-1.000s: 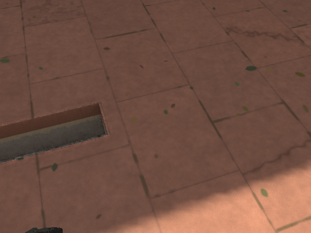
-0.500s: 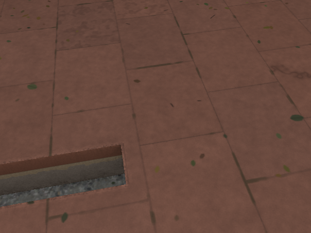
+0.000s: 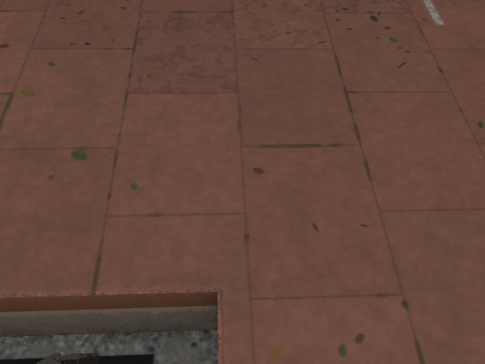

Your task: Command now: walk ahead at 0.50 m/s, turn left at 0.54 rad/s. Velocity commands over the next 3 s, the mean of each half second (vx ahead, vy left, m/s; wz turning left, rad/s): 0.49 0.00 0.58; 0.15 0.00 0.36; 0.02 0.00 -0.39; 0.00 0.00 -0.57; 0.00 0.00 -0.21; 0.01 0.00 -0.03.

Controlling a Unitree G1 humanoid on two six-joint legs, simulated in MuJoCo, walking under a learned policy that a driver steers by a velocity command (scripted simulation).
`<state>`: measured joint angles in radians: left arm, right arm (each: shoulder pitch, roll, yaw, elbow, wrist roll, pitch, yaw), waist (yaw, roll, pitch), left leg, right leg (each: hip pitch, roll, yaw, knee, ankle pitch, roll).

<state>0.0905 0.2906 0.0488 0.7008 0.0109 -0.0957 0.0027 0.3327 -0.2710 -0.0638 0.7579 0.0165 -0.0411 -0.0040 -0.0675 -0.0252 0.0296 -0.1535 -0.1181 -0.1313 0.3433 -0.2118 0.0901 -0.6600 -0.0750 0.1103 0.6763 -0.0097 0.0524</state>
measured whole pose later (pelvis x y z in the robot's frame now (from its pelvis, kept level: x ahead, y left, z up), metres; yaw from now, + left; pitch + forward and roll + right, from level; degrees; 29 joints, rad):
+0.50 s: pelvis +0.27 -0.03 -0.01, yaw +18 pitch +1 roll -2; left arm 0.31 0.30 0.07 0.86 0.02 -0.07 0.02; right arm 0.15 -0.31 -0.09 0.61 0.00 -0.02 0.03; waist 0.07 0.04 0.05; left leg -0.65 0.07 -0.05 0.89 -0.03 0.01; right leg -0.07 0.01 -0.14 0.33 -0.28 -0.01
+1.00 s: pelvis +0.44 +0.03 -0.02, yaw +27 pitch +2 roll +0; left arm 0.11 0.24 0.01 0.74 0.01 -0.01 -0.03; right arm 0.18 -0.24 -0.01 0.67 -0.01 0.00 -0.01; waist -0.02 0.01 -0.01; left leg -0.17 0.00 -0.09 0.56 -0.40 -0.01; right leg -0.42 0.00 0.00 0.59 -0.15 -0.01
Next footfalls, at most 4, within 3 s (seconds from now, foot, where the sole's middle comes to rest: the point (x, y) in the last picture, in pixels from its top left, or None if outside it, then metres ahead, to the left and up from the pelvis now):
0.16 right None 0.28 -0.14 -0.78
0.60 left None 0.35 0.11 -0.78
0.94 right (245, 319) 0.59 -0.04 -0.78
1.60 right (286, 349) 0.50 -0.15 -0.78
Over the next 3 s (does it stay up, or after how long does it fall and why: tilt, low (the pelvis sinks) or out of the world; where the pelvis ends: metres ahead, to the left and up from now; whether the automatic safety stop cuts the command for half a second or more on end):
stays up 0.35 -0.14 -0.02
